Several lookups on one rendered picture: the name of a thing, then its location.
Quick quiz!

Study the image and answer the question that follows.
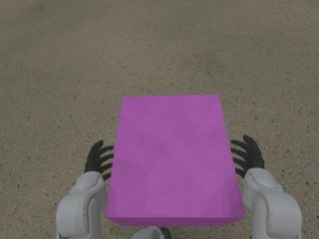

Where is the carton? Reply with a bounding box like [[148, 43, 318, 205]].
[[105, 95, 246, 227]]

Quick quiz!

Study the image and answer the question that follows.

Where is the robot left thigh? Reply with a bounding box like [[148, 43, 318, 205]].
[[131, 228, 165, 239]]

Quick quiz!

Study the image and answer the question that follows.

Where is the left robot foot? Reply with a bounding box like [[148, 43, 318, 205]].
[[160, 227, 171, 239]]

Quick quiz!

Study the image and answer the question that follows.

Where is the left robot hand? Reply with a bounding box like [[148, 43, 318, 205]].
[[84, 140, 114, 181]]

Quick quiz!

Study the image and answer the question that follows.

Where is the left robot forearm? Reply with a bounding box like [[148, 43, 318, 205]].
[[56, 171, 109, 239]]

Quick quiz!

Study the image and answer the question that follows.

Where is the right robot hand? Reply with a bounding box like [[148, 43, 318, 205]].
[[230, 134, 265, 179]]

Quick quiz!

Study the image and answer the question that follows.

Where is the right robot forearm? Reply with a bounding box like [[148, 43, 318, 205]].
[[241, 167, 303, 239]]

